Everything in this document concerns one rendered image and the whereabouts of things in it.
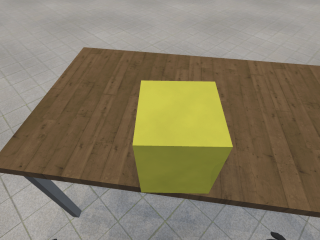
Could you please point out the table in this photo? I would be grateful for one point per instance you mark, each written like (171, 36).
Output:
(82, 130)

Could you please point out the carton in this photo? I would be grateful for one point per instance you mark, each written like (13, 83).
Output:
(181, 139)

